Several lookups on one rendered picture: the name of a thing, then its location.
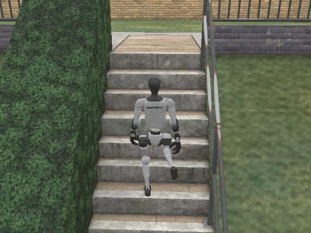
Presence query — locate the right robot hand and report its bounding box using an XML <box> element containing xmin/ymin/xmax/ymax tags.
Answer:
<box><xmin>170</xmin><ymin>141</ymin><xmax>181</xmax><ymax>154</ymax></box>

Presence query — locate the robot head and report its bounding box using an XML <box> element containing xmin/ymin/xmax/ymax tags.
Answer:
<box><xmin>146</xmin><ymin>78</ymin><xmax>163</xmax><ymax>101</ymax></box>

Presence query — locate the robot left upper arm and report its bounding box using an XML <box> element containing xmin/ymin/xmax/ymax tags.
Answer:
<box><xmin>133</xmin><ymin>99</ymin><xmax>145</xmax><ymax>125</ymax></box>

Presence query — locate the left robot forearm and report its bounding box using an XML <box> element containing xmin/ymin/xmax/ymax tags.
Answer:
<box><xmin>130</xmin><ymin>118</ymin><xmax>138</xmax><ymax>137</ymax></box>

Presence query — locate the robot left shin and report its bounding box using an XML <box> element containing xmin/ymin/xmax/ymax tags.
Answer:
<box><xmin>142</xmin><ymin>157</ymin><xmax>150</xmax><ymax>190</ymax></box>

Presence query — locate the robot right upper arm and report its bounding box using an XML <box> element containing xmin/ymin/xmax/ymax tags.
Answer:
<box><xmin>165</xmin><ymin>98</ymin><xmax>177</xmax><ymax>125</ymax></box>

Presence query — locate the right robot forearm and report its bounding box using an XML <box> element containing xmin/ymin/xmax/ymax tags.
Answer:
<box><xmin>172</xmin><ymin>118</ymin><xmax>181</xmax><ymax>142</ymax></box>

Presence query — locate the left robot hand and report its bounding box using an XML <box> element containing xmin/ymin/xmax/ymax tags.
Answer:
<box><xmin>130</xmin><ymin>135</ymin><xmax>139</xmax><ymax>145</ymax></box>

